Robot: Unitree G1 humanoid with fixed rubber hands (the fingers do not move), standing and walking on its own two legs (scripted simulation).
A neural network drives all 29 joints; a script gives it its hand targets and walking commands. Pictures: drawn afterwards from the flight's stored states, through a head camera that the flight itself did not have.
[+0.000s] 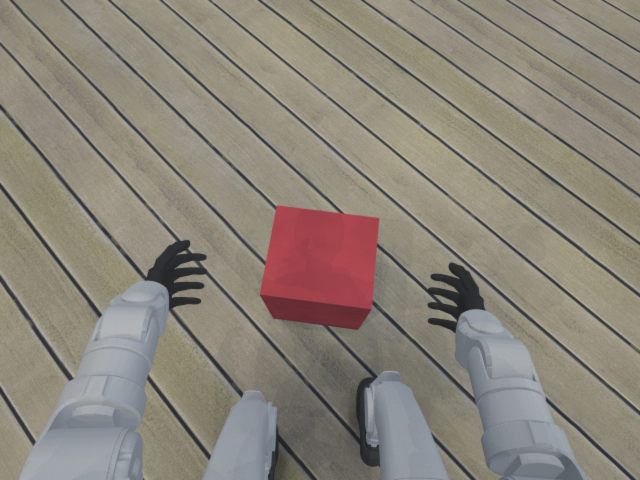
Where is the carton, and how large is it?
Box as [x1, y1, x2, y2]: [260, 205, 378, 329]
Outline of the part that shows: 277,205 260,290 260,295 273,318 357,329 371,309 378,218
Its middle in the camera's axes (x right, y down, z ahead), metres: +0.00 +0.08 +0.99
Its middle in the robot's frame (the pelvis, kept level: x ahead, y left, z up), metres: +0.52 -0.01 -0.54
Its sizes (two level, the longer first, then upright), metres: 0.240 0.214 0.285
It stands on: the floor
